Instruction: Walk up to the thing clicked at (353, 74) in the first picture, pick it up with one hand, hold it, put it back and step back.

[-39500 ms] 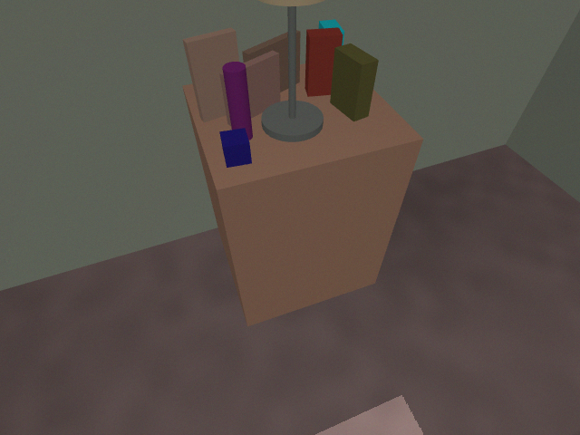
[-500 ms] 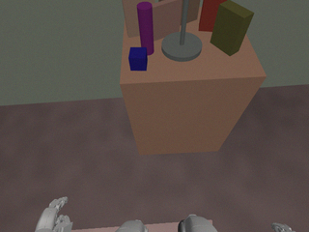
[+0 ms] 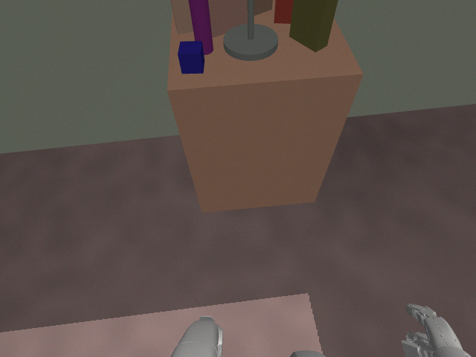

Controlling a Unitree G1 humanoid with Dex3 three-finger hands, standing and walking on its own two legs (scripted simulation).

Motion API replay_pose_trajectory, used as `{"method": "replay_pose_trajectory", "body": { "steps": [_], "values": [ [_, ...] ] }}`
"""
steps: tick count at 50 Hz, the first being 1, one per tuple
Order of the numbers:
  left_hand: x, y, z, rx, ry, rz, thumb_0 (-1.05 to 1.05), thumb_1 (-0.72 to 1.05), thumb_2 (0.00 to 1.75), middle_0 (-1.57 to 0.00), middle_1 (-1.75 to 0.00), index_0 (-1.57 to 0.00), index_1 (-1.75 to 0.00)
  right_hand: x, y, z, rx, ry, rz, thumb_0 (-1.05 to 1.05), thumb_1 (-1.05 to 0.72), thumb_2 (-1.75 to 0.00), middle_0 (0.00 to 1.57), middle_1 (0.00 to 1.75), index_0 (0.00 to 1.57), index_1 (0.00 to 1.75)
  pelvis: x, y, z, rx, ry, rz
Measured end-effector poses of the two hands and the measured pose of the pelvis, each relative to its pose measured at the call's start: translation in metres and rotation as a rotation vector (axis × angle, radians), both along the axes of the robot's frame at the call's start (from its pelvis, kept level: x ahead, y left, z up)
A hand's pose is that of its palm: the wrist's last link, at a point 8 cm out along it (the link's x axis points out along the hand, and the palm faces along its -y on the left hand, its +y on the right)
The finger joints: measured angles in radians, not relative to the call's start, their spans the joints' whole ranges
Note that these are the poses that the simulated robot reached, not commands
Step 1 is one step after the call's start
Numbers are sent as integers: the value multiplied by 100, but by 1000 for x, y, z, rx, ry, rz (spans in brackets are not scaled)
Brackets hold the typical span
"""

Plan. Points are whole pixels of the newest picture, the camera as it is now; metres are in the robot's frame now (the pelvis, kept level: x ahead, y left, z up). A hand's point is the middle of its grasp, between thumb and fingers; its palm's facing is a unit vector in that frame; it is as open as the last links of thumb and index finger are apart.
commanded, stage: step back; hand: right
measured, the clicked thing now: (312, 15) +0.96 -0.18 +0.03
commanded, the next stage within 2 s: stand in 1.74 s
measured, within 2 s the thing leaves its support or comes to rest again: neither
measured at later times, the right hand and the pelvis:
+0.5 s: hand out of the picture -0.04 -0.27 -0.13, palm faces -0.13 +0.90 -0.41, open 7.4 cm; pelvis -0.16 -0.02 +0.01, yaw +3 degrees
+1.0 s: hand out of the picture -0.16 -0.28 -0.14, palm faces -0.12 +0.92 -0.37, open 7.4 cm; pelvis -0.23 -0.02 +0.01, yaw +5 degrees
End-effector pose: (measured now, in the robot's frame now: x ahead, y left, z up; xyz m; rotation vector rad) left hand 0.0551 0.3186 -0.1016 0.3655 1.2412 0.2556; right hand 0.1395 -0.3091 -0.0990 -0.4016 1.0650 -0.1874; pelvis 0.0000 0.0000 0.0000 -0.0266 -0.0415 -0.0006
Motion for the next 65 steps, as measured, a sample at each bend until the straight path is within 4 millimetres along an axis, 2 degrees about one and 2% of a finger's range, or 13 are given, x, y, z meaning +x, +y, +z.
{"method": "replay_pose_trajectory", "body": {
  "steps": [4,8,16,20,24,30,34,37,43,49,54,60,65],
  "values": [
    [-28,-10,14,11,-6,11,1,90,90,-21,-30,-21,-30,-35,-6,-1,17,38,-17,0,-90,-89,20,30,20,30,-20,-4,9,45,9,5],
    [-35,-9,21,36,-61,5,1,90,90,-21,-30,-21,-30,-75,-9,-6,10,94,-2,0,-90,-89,20,30,20,30,-44,-6,9,50,17,39],
    [-58,6,5,27,-174,15,1,90,90,-21,-30,-21,-30,-143,5,-13,-12,175,42,0,-90,-89,20,30,20,30,-105,-1,-3,60,-3,96],
    [-84,1,6,5,-149,30,1,91,90,-21,-30,-21,-30,-169,7,0,-3,157,44,0,-90,-89,20,30,20,30,-130,-6,6,21,-5,91],
    [-119,-10,6,-10,-126,27,1,91,90,-20,-30,-21,-30,-183,0,8,-9,111,48,0,-90,-89,20,30,21,30,-155,-13,10,9,7,69],
    [-182,-31,0,7,-60,-1,1,91,90,-21,-30,-21,-30,-201,-26,-1,6,23,37,0,-90,-89,20,30,21,30,-193,-31,0,-1,3,21],
    [-225,-43,7,3,-26,23,1,90,90,-21,-30,-21,-30,-228,-34,-3,23,46,5,0,-90,-89,20,30,20,30,-209,-38,6,18,-6,20],
    [-246,-43,13,10,-23,52,1,90,90,-21,-30,-21,-30,-251,-38,-5,28,83,3,0,-90,-89,20,30,20,30,-218,-38,10,30,-4,40],
    [-267,-25,15,21,-65,94,1,90,90,-21,-30,-21,-30,-287,-33,-10,13,194,37,0,-90,-90,20,30,20,30,-230,-29,8,23,4,101],
    [-275,-8,6,1,-15,101,1,90,90,-21,-30,-21,-30,-298,-12,-2,28,168,24,0,-90,-89,20,30,20,30,-234,-18,11,41,2,93],
    [-257,-11,8,-11,-31,74,1,91,90,-20,-30,-21,-30,-296,-10,3,39,140,14,0,-90,-89,20,30,20,30,-229,-22,15,30,1,84],
    [-234,-25,8,-7,-102,66,1,91,90,-20,-30,-21,-30,-277,-19,-6,37,145,5,0,-90,-89,20,30,20,30,-219,-29,10,4,-5,95],
    [-225,-26,10,-25,-113,76,1,90,90,-21,-30,-21,-30,-252,-13,-3,27,133,34,0,-90,-89,20,30,20,30,-209,-21,12,14,0,109]
  ]
}}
